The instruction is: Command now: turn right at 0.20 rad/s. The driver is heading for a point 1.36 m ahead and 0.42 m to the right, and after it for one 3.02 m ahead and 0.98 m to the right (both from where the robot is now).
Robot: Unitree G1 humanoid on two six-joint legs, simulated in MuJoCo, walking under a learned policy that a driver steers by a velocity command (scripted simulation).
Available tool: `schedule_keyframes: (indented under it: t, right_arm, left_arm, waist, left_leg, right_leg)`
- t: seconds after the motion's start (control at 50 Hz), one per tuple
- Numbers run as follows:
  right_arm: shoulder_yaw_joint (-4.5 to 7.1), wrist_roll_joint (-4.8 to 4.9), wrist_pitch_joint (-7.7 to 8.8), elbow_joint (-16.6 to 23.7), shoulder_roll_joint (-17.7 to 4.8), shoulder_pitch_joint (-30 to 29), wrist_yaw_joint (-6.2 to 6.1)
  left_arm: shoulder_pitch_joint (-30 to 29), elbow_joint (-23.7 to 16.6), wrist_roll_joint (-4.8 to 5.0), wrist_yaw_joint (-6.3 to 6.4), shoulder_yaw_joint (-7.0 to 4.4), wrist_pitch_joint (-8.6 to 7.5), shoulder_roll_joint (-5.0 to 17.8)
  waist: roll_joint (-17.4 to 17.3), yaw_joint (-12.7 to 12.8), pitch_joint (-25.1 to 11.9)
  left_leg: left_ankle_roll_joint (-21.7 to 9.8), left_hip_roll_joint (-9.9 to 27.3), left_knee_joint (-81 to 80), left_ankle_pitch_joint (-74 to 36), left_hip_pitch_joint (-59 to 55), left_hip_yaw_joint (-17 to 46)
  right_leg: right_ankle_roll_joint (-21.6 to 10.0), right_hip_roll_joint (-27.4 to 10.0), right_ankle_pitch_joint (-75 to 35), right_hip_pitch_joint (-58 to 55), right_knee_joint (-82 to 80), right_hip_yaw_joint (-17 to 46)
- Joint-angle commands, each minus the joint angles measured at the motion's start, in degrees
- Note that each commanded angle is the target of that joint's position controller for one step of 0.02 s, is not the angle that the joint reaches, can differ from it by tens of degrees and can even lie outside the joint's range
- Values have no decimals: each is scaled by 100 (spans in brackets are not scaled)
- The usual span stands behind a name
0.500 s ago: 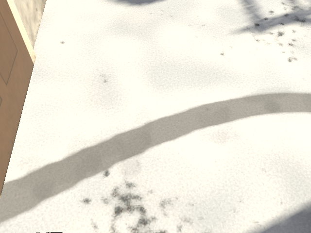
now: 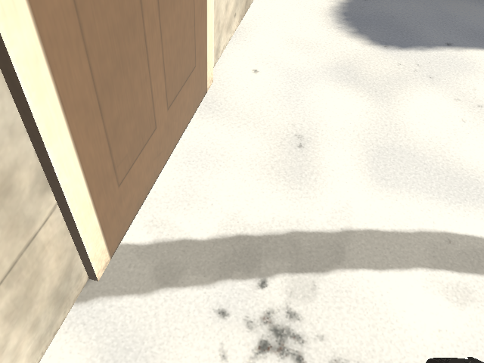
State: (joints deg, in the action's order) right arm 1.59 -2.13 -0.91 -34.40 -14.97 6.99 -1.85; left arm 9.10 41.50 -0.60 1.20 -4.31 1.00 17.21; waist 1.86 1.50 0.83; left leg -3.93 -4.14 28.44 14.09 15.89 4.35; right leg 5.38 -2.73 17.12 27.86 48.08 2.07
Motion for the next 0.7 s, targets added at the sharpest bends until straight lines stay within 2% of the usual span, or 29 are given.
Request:
schedule_keyframes:
  t: [0.02,0.04,0.08,0.12,0.16,0.18,0.2,0.22,0.24,0.26,0.28,0.3,0.32,0.34,0.36,0.38,0.42,0.44,0.46,0.5,0.52,0.54,0.56,0.58,0.6,0.62,0.64,0.66,0.7]
  right_arm:
    - [240,-55,71,182,-969,79,39]
    - [311,17,38,124,-1108,145,29]
    - [380,80,-53,94,-1210,131,-39]
    - [395,158,-141,109,-1117,47,-132]
    - [419,243,-195,113,-1042,-54,-195]
    - [423,301,-153,118,-897,32,-211]
    - [371,75,-65,381,-646,-131,-147]
    - [325,-8,22,595,-562,-858,-116]
    - [342,68,77,544,-599,-744,-67]
    - [364,152,92,432,-619,-620,-28]
    - [375,173,95,363,-608,-572,-21]
    - [404,149,99,353,-667,-601,-35]
    - [392,160,141,318,-595,-486,27]
    - [376,215,190,285,-540,-472,113]
    - [376,270,250,296,-527,-584,179]
    - [391,303,322,321,-560,-705,219]
    - [398,335,492,314,-580,-831,267]
    - [406,346,575,294,-583,-852,281]
    - [400,330,661,245,-582,-793,296]
    - [457,398,777,158,-688,-595,286]
    - [487,423,806,143,-713,-472,276]
    - [362,8,519,-106,-653,21,265]
    - [438,-4,446,-202,-784,504,201]
    - [536,-48,471,-321,-1288,1387,131]
    - [631,-206,498,-278,-2013,1578,131]
    - [583,-175,527,-235,-1743,961,167]
    - [461,-74,529,-174,-1310,776,164]
    - [350,-42,540,-241,-1013,802,132]
    - [239,-39,623,-525,-870,1211,109]
  left_arm:
    - [-436,-547,85,-47,-55,-100,560]
    - [-320,-576,170,-62,-106,-117,694]
    - [-271,-660,218,-109,-110,-168,714]
    - [25,-627,216,-172,-88,-201,563]
    - [329,-577,199,-213,-97,-216,518]
    - [399,-628,217,-170,-157,-199,693]
    - [591,-664,201,-89,-354,-191,1360]
    - [1060,-618,77,-104,-384,-203,1446]
    - [1129,-626,-23,-93,-341,-253,1315]
    - [807,-661,41,-52,-339,-268,1210]
    - [498,-739,163,-9,-325,-225,1117]
    - [258,-822,260,58,-292,-156,1010]
    - [352,-794,328,109,-271,-86,924]
    - [492,-807,343,118,-266,-61,891]
    - [573,-838,322,120,-270,-67,924]
    - [590,-864,285,121,-279,-92,997]
    - [597,-895,250,118,-299,-150,1085]
    - [616,-898,262,110,-302,-173,1099]
    - [641,-882,320,108,-298,-178,1113]
    - [428,-1003,301,58,-250,-180,1012]
    - [334,-1075,290,15,-214,-163,947]
    - [46,-1013,-253,-231,-364,-51,1308]
    - [-125,-1135,-216,-274,-319,-53,1023]
    - [-475,-1359,-150,-281,-184,-126,573]
    - [-670,-1752,1,-275,-16,-160,74]
    - [-560,-1718,-49,-228,-27,-132,390]
    - [-584,-1560,-132,-286,-103,-107,676]
    - [-379,-1343,-192,-397,-94,-135,692]
    - [-160,-1162,-250,-559,-29,-166,503]
  waist:
    - [-1114,-384,-171]
    - [-1165,-414,-108]
    - [-1028,-442,-104]
    - [-899,-330,-333]
    - [-793,-134,-430]
    - [-404,-142,-484]
    - [930,-283,-622]
    - [1538,232,-661]
    - [860,242,-900]
    - [482,50,-837]
    - [245,-64,-730]
    - [190,-121,-703]
    - [195,-165,-918]
    - [290,-79,-912]
    - [463,17,-762]
    - [667,53,-562]
    - [800,87,-323]
    - [824,96,-250]
    - [880,69,-227]
    - [984,-57,-144]
    - [913,-145,-106]
    - [856,-317,-128]
    - [463,-610,-127]
    - [-516,-1123,-299]
    - [-1961,-1048,-384]
    - [-1381,-654,-79]
    - [-797,-549,18]
    - [-639,-496,40]
    - [-862,-475,40]
  left_leg:
    - [-880,1604,-830,-862,-92,828]
    - [-924,1708,-754,-1126,-344,896]
    - [-1010,1934,-487,-2215,-774,1007]
    - [-964,2062,-167,-3087,-1153,917]
    - [-625,1895,215,-2991,-1054,532]
    - [-245,1535,779,-2094,-722,191]
    - [359,639,2176,-719,512,-655]
    - [664,-248,3341,2351,2025,-367]
    - [687,-47,4080,2515,2369,143]
    - [692,82,4265,2060,2494,265]
    - [736,168,4069,1675,2594,262]
    - [801,257,3766,1347,2512,283]
    - [831,236,3350,1009,2217,180]
    - [830,202,2883,745,2114,102]
    - [827,161,2435,626,2083,61]
    - [823,115,2031,603,1989,61]
    - [789,41,1291,593,1651,87]
    - [770,13,997,605,1475,90]
    - [765,35,835,537,1249,184]
    - [765,9,419,456,596,101]
    - [755,-25,102,314,173,-15]
    - [699,-147,-202,301,-529,-403]
    - [643,52,-264,186,-1602,-289]
    - [424,1117,-694,1176,-2676,756]
    - [-27,2681,-1973,3612,-2775,3521]
    - [-362,3050,-2020,3791,-2170,4128]
    - [-338,2821,-1804,3405,-1879,3399]
    - [-210,2317,-1742,2758,-1598,2513]
    - [-188,1796,-1858,2101,-1313,1729]
  right_leg:
    - [-108,-8,307,-449,-409,-217]
    - [-136,13,504,-221,-378,-258]
    - [-202,6,816,50,-424,-300]
    - [-282,57,715,-42,-742,-412]
    - [-490,161,-306,-578,-1702,-479]
    - [-764,8,-1574,-1022,-2155,75]
    - [-1469,-1008,-3682,-1866,-2285,1846]
    - [-2524,-1735,-4656,-2669,-2647,3219]
    - [-2607,-1729,-4322,-3002,-2637,2994]
    - [-2303,-1381,-4066,-3023,-2522,2529]
    - [-2040,-1112,-3889,-2924,-2481,2197]
    - [-1885,-953,-3729,-2801,-2494,2017]
    - [-1809,-703,-2414,-2665,-2682,1947]
    - [-1812,-578,-572,-2601,-2973,2080]
    - [-1856,-568,826,-2464,-3251,2315]
    - [-1886,-588,1443,-2270,-3424,2527]
    - [-1874,-532,1604,-1956,-3445,2628]
    - [-1865,-494,1599,-1832,-3391,2660]
    - [-1862,-500,1525,-1749,-3391,2780]
    - [-1753,-339,1426,-1287,-3209,2811]
    - [-1683,-238,1464,-976,-3068,2818]
    - [-1510,261,1671,-519,-2726,2451]
    - [-1295,498,1859,413,-2151,2285]
    - [-1062,912,2111,1538,-832,1694]
    - [-914,1374,1948,2552,749,903]
    - [-941,540,1028,2734,1588,782]
    - [-926,332,506,2621,1860,648]
    - [-859,314,134,2326,1827,633]
    - [-789,441,-206,1914,1751,720]
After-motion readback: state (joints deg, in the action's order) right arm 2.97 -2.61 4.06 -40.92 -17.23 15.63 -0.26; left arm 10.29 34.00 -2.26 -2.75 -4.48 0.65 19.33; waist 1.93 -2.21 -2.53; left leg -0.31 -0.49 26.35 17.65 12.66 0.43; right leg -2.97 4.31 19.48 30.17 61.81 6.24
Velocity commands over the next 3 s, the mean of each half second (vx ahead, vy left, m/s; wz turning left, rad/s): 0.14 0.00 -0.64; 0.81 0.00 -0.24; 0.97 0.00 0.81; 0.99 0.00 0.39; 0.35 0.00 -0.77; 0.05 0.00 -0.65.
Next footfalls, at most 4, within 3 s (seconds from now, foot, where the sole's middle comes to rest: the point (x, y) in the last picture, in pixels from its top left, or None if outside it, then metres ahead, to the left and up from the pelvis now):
0.18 right None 0.03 -0.14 -0.78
0.58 left None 0.20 0.05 -0.78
0.94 right None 0.29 -0.33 -0.78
1.40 left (351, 273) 0.77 -0.33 -0.78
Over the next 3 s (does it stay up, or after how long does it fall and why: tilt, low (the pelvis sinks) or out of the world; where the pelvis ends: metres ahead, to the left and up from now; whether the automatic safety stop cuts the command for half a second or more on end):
stays up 1.52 -0.41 -0.01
